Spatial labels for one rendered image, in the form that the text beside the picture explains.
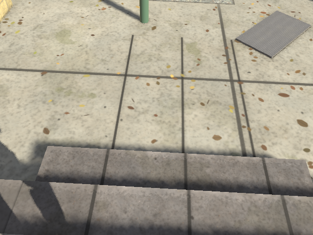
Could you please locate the stairs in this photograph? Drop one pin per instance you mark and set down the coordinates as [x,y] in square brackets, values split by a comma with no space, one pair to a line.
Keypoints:
[91,191]

